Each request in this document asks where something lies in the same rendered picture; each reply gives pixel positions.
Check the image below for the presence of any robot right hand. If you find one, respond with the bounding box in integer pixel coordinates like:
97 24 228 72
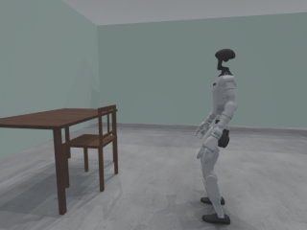
195 122 209 138

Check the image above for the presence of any robot right foot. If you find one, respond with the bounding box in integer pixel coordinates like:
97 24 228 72
201 196 225 205

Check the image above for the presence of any left robot forearm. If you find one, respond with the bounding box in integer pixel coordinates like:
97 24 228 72
210 102 236 140

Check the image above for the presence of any robot torso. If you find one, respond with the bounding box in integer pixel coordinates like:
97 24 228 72
212 72 236 136

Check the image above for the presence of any robot left upper arm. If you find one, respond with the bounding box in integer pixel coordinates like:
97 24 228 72
221 75 238 110

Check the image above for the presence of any right robot forearm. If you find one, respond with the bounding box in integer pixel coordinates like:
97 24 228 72
205 109 217 125

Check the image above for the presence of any robot left hand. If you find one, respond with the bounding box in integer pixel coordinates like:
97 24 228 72
197 135 219 164

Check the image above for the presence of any chair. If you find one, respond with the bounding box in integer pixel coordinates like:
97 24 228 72
62 104 118 192

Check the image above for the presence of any table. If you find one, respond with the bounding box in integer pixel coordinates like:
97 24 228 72
0 108 118 215

